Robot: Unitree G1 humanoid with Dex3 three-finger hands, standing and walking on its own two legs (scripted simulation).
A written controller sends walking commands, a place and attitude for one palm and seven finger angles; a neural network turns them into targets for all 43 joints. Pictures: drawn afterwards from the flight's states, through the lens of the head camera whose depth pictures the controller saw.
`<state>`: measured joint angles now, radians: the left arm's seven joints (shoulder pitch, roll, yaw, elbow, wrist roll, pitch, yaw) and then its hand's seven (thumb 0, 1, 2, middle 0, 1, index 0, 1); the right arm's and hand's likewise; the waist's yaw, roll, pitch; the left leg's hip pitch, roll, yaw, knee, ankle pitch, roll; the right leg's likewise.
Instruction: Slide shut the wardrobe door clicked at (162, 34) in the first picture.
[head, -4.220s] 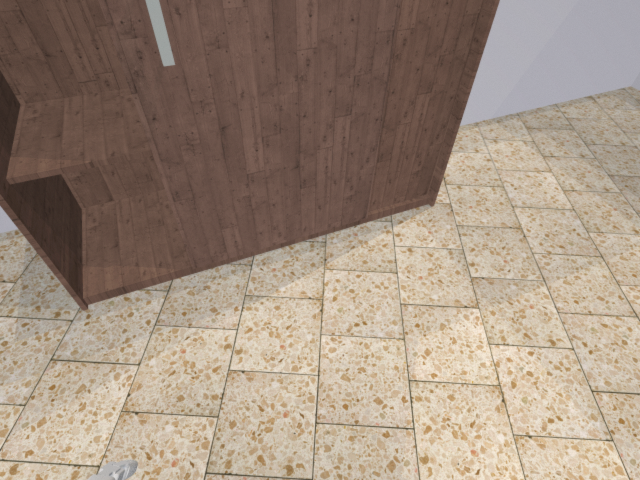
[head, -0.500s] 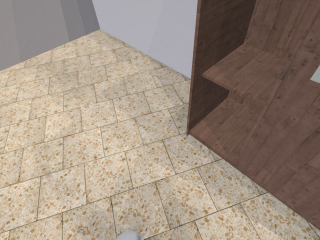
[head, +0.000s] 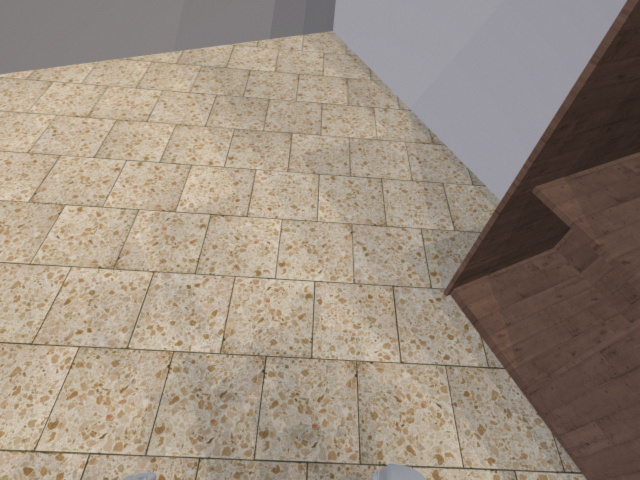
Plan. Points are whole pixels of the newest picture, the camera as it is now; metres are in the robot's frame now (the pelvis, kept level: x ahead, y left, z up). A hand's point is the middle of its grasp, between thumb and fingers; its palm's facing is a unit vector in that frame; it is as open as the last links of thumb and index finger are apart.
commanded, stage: walk to a spot facing it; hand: right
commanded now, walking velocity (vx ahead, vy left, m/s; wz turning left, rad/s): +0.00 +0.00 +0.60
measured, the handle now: out of the picture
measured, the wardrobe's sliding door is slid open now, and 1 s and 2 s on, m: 0.39 0.39 0.39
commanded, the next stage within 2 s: turn to face it in 0.80 s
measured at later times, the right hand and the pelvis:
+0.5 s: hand out of the picture +0.13 -0.24 -0.17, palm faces -0.22 +0.95 -0.20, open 7.4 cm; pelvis +0.03 -0.05 +0.00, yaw +18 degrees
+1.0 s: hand (389, 404) +0.26 -0.10 -0.15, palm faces -0.51 +0.83 -0.24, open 7.4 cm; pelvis +0.09 +0.02 +0.00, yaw +33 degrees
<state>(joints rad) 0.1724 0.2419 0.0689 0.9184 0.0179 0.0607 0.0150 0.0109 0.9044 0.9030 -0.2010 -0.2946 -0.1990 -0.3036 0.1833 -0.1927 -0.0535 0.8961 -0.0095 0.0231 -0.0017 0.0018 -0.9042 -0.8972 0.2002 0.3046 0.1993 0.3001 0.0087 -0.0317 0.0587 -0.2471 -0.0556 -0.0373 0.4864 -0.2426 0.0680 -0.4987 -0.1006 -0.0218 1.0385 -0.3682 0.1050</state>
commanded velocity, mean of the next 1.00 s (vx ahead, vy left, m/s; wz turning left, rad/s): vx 0.09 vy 0.00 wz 0.43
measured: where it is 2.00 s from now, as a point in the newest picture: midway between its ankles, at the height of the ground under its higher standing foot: outside the picture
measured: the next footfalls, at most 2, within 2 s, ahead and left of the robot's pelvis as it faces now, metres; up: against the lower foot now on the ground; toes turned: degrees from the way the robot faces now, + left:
right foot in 0.24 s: +0.06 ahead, -0.14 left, +0.00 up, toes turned +6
left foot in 0.70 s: +0.07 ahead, +0.12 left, +0.00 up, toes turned +33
